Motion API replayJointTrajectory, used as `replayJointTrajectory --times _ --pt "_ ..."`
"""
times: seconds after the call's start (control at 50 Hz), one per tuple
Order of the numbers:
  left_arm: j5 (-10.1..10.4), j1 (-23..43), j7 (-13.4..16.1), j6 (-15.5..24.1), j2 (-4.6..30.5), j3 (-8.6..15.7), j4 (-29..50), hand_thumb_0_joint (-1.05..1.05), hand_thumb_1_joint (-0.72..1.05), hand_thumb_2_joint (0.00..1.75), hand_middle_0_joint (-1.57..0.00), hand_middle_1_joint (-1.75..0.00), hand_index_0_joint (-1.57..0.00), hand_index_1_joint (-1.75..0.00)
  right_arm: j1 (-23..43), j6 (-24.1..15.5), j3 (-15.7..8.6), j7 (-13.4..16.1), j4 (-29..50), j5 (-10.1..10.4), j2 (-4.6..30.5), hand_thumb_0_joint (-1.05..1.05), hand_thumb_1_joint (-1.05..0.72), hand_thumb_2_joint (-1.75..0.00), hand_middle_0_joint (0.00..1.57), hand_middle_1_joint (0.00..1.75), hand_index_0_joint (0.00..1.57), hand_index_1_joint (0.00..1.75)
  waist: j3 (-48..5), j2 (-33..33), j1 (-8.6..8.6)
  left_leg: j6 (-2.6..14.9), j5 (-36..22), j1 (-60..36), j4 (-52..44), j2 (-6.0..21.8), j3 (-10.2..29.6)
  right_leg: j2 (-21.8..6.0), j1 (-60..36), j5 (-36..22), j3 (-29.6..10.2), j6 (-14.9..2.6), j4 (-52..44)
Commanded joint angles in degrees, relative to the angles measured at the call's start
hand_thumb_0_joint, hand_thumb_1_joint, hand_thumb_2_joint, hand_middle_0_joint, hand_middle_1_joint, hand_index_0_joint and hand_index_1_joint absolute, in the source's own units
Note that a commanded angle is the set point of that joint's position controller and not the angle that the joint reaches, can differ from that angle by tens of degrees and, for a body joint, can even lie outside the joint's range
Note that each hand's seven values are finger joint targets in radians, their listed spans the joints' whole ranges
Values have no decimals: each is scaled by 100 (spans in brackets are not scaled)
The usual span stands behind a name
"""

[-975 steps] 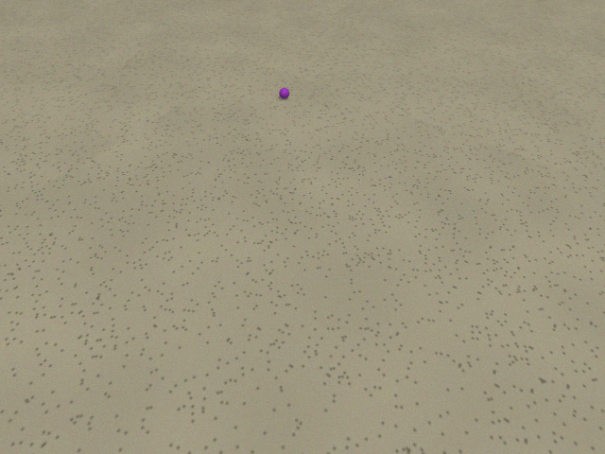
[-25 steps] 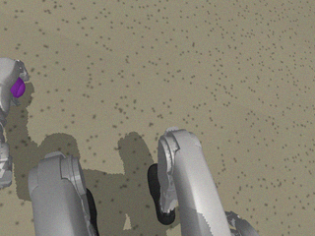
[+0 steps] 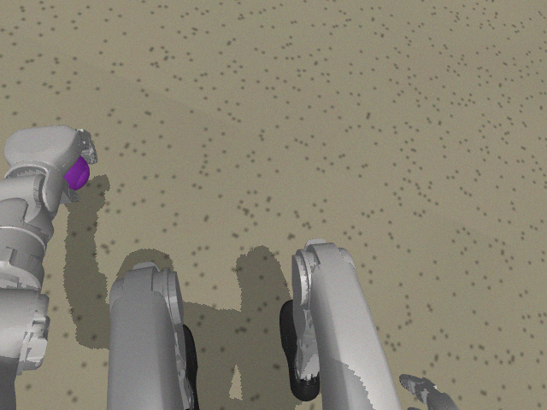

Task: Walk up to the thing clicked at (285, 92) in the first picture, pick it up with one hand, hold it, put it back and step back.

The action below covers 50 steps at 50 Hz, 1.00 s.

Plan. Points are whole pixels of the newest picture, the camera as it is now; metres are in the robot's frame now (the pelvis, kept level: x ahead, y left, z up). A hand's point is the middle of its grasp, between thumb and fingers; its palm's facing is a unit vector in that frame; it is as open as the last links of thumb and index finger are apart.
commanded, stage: lift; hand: left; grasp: from above
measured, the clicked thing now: (66, 171) +0.48 +0.27 -0.14
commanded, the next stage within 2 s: hold in 1.24 s
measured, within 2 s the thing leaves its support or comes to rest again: neither
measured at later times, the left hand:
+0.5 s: hand out of the picture +0.38 +0.25 +0.08, palm faces -0.44 -0.09 -0.89, open 8.2 cm
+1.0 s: hand out of the picture +0.37 +0.24 +0.23, palm faces -0.45 -0.10 -0.89, open 8.2 cm
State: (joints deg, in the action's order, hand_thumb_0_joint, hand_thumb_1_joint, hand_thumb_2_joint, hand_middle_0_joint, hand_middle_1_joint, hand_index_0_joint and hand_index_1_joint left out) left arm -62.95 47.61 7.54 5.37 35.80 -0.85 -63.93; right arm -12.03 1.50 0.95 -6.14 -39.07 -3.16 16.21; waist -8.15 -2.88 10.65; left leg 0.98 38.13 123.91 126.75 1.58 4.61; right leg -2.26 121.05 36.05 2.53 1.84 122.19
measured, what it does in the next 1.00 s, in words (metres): rises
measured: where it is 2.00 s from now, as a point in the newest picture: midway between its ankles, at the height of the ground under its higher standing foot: (243, 381)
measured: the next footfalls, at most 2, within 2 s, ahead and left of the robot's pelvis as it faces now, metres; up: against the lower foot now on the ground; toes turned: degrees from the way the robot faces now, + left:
none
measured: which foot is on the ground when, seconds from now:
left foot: down 0.00-1.00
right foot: down 0.00-1.00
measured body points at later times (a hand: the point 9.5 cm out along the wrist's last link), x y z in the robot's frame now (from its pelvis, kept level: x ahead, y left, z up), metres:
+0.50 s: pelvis +0.01 +0.00 +0.16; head +0.14 +0.02 +0.59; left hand +0.40 +0.25 +0.13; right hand +0.14 -0.26 +0.04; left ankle +0.08 +0.12 -0.36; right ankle +0.11 -0.13 -0.36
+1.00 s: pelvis +0.05 +0.00 +0.31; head +0.12 +0.00 +0.75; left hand +0.39 +0.24 +0.28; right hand +0.14 -0.27 +0.18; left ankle +0.08 +0.12 -0.36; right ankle +0.11 -0.13 -0.36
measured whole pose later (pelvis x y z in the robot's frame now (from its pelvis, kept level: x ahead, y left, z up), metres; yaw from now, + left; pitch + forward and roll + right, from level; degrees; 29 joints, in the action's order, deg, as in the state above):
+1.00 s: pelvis +0.05 +0.00 +0.31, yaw +3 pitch +14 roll -1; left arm -56.7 22.0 8.6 -0.9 22.7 -10.2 -50.5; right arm -14.7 -0.7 -1.9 3.5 -43.0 2.0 14.3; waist -6.8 -2.0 4.4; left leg -0.2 25.9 49.7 61.3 2.8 -0.6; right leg -1.2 49.5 23.8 1.1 1.0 59.1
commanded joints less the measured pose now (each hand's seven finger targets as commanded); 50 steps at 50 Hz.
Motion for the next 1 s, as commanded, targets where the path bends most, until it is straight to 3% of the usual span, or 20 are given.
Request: replayJointTrajectory --times 0.0,0.04,0.14,0.24,0.26,0.3,0.34,0.4,0.42,0.54,0.58,0.64,0.72,0.8,0.86,0.88,0.9,0.98 --pt "184 1773 85 4 1286 202 1649 0 69 69 -92 -87 -101 -78 -980 -56 -515 166 311 118 1213 0 -91 -90 20 30 20 30 -3920 -1083 -29 84 -634 -3047 -1972 -209 -230 302 -2416 -734 277 -395 -1649" --pt "213 1602 50 -42 1373 256 1856 0 68 66 -91 -86 -100 -77 -928 -39 -534 211 375 168 1214 0 -91 -90 20 30 20 30 -3963 -1044 -118 83 -600 -3264 -2214 -200 -163 304 -2576 -728 270 -387 -1781" --pt "347 1131 20 -188 1206 191 2382 0 66 59 -90 -80 -99 -71 -669 -14 -604 384 464 268 1162 0 -90 -90 20 30 20 30 -3885 -1063 -265 38 -273 -3918 -2893 -175 23 303 -2886 -540 229 -362 -2168" --pt "512 754 -37 -379 1068 126 2921 0 63 60 -89 -80 -97 -71 -477 -3 -621 538 508 344 996 0 -91 -90 20 30 20 30 -3739 -824 -288 50 -476 -4496 -3404 -174 -100 312 -3672 -636 120 -332 -2922" --pt "547 565 -81 -427 867 7 2828 0 64 61 -89 -82 -98 -73 -441 -9 -613 559 514 353 943 0 -91 -90 20 30 20 30 -3657 -748 -249 41 -530 -4589 -3519 -173 -110 328 -3818 -672 104 -330 -3035" --pt "624 482 -97 -501 913 60 3086 0 66 64 -91 -81 -100 -73 -386 -6 -611 621 488 387 914 0 -90 -90 20 30 20 30 -3620 -713 -317 39 -602 -4934 -3833 -155 -106 304 -4141 -740 75 -312 -3349" --pt "693 371 -151 -535 706 -101 3200 0 65 64 -92 -81 -100 -73 -311 -28 -602 691 501 420 861 0 -91 -90 20 30 20 30 -3497 -747 -283 22 -444 -5275 -4176 -142 -101 329 -4430 -648 53 -305 -3655" --pt "659 -50 -148 -567 807 1 3303 0 67 64 -92 -79 -100 -72 -246 -58 -571 789 455 459 806 0 -90 -90 20 30 20 30 -3193 -596 -398 24 -387 -5555 -4625 -142 -117 326 -4890 -561 -2 -299 -4123" --pt "675 -192 -152 -583 631 -98 3177 0 66 66 -94 -80 -101 -72 -214 -75 -545 814 432 472 760 0 -91 -90 20 30 20 30 -3024 -563 -388 14 -425 -5696 -4774 -132 -110 336 -4968 -596 -1 -304 -4232" --pt "632 -429 -54 -595 424 -184 2984 0 64 62 -90 -81 -98 -73 -241 -224 -508 959 286 542 669 0 -91 -90 20 30 20 30 -2505 -252 -439 4 -765 -6446 -5516 -111 -153 353 -5839 -798 -113 -310 -5114" --pt "650 -614 -31 -592 160 -358 2813 0 60 60 -88 -80 -96 -72 -247 -275 -502 988 291 557 626 0 -91 -91 20 30 20 30 -2312 -187 -466 -4 -866 -6701 -5792 -124 -170 368 -6126 -853 -139 -321 -5422" --pt "667 -547 42 -573 119 -388 2699 0 61 61 -89 -79 -96 -72 -246 -355 -523 1018 242 559 621 0 -91 -91 20 30 20 30 -2035 -195 -491 -22 -757 -7032 -6229 -97 -155 372 -6427 -781 -183 -310 -5857" --pt "625 -825 140 -573 28 -416 2509 0 58 59 -88 -77 -95 -70 -274 -418 -533 1027 211 566 605 0 -91 -91 20 30 20 30 -1959 -127 -606 -45 -1058 -7531 -6664 -121 -195 382 -6992 -999 -215 -315 -6321" --pt "596 -701 236 -569 -3 -467 2479 0 59 61 -90 -77 -96 -70 -309 -429 -537 1047 183 548 585 0 -91 -91 20 30 20 30 -1757 -122 -584 -48 -1290 -7974 -7055 -176 -333 402 -7490 -1177 -246 -299 -6807" --pt "579 -861 309 -602 -52 -449 2267 0 59 59 -90 -75 -96 -68 -404 -435 -555 1044 122 536 606 0 -91 -91 20 30 20 30 -1713 7 -623 -50 -1682 -8301 -7312 -165 -364 392 -7846 -1551 -220 -285 -7037" --pt "569 -706 317 -608 -159 -549 2368 0 59 59 -90 -74 -96 -68 -440 -428 -562 1037 95 545 597 0 -91 -91 20 30 20 30 -1744 -64 -605 -54 -1900 -8452 -7361 -169 -369 397 -7936 -1767 -241 -286 -7104" --pt "574 -628 333 -608 -58 -485 2383 0 59 58 -88 -75 -95 -69 -443 -424 -579 1036 118 537 615 0 -91 -90 20 30 20 30 -1753 -86 -613 -56 -2007 -8591 -7443 -177 -400 385 -8078 -1881 -246 -274 -7212" --pt "612 -872 375 -635 -157 -501 2305 0 60 60 -90 -75 -96 -69 -395 -403 -577 997 144 527 615 0 -90 -90 20 30 20 30 -1484 -26 -665 -65 -2011 -8918 -7866 -178 -401 372 -8377 -1871 -217 -269 -7577"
